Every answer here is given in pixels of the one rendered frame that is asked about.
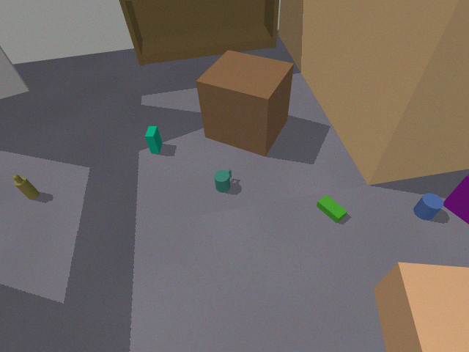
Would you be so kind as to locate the bookshelf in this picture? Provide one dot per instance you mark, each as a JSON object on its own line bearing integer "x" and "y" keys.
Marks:
{"x": 169, "y": 30}

